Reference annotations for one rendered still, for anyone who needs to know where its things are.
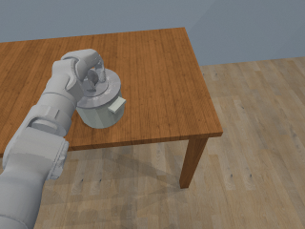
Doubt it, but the lid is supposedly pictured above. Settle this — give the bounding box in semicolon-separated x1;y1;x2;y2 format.
76;68;121;110

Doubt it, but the robot left forearm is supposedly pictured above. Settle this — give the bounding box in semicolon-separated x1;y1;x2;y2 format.
2;54;88;170

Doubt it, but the left robot hand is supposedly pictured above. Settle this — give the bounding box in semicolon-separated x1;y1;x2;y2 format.
60;49;106;93

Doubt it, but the left robot upper arm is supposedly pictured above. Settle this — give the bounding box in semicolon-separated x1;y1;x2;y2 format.
0;126;70;229

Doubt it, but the table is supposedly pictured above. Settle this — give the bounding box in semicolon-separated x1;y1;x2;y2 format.
0;27;223;189

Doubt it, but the pot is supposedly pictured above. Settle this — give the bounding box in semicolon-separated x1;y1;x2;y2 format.
76;91;127;129

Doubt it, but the knob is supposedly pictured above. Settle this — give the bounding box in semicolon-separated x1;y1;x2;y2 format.
88;70;99;85

